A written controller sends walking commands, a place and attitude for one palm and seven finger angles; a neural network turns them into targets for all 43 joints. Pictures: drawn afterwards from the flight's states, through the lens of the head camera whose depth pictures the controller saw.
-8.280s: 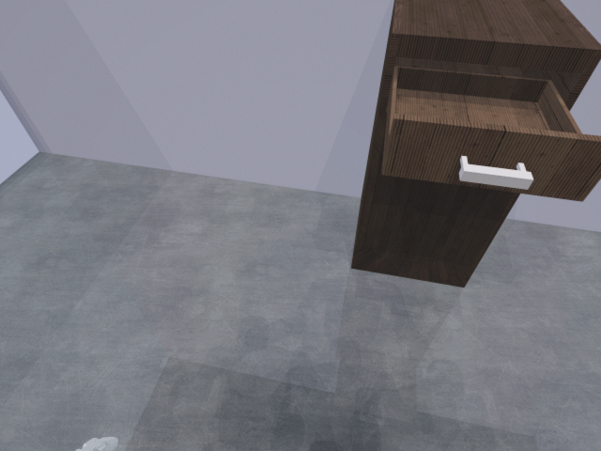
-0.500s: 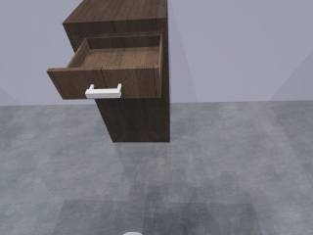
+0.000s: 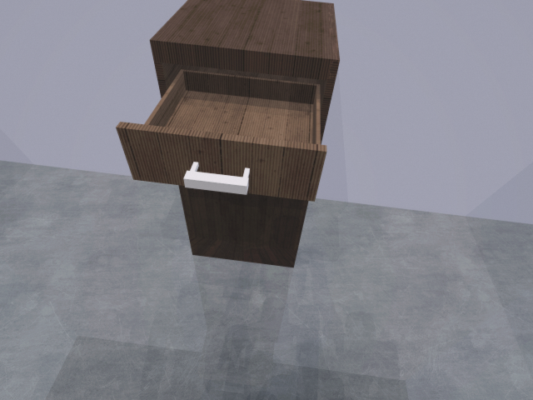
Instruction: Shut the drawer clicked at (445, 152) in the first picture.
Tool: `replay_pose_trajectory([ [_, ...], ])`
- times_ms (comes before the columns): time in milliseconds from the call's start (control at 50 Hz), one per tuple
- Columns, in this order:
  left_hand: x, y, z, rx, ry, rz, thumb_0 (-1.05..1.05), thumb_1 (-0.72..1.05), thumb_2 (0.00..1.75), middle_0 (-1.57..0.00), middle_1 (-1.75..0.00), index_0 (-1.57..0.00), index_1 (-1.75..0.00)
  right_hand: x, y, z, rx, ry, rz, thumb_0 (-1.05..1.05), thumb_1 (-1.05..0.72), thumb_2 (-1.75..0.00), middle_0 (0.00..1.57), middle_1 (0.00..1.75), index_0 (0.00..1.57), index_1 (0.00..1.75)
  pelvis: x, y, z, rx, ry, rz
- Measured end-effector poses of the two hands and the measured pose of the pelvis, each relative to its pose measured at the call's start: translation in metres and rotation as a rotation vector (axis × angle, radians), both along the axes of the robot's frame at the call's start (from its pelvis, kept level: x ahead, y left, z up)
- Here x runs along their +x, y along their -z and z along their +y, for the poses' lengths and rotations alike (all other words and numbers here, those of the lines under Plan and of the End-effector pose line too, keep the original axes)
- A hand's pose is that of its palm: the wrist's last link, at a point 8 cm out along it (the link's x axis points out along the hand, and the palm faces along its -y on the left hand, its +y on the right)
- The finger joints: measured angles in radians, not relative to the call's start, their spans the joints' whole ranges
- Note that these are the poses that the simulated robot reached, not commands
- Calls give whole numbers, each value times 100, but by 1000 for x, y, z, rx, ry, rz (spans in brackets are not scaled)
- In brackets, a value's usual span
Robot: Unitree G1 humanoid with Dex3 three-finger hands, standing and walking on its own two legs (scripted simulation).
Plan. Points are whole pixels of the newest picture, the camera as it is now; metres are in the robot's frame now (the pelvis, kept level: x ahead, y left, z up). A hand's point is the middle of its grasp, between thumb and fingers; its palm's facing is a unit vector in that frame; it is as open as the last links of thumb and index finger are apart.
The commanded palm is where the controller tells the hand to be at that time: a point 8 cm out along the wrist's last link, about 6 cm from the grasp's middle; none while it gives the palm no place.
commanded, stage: take the last steps up to it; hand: left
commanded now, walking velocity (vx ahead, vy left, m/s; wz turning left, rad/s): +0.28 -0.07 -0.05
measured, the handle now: (218, 175) +0.51 +0.14 +0.03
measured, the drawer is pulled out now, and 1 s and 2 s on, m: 0.28 0.28 0.28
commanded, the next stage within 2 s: come to a stop and stand still in 0.32 s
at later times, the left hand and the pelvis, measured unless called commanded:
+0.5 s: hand (218, 343) +0.26 +0.11 -0.16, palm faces +0.02 -0.97 -0.25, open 7.2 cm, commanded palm none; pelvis +0.17 -0.08 -0.01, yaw -1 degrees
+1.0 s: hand (186, 389) +0.18 +0.15 -0.18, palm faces +0.07 -0.98 -0.21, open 7.4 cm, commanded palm none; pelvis +0.17 -0.04 +0.00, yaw -1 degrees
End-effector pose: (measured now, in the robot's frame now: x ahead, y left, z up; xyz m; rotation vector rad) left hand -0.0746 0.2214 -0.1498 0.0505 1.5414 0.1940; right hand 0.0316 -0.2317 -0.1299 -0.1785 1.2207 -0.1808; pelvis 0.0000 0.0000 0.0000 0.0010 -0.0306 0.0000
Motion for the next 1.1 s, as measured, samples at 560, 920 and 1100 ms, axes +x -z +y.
replay_pose_trajectory([
  [560,317,-23,-68,124,150,-318,-1,95,89,-20,-30,-20,-30,143,31,-64,103,89,122,0,-92,-90,19,30,19,30,178,3,-78,20,31,7],
  [920,258,9,-29,68,45,-164,0,90,89,-20,-30,-20,-30,218,10,-36,17,-15,-13,0,-92,-90,19,30,19,30,174,10,-41,10,23,0],
  [1100,232,-2,-24,61,75,-117,0,91,90,-20,-30,-20,-29,186,5,-32,15,12,12,0,-94,-90,20,30,20,30,161,0,-37,7,38,19],
])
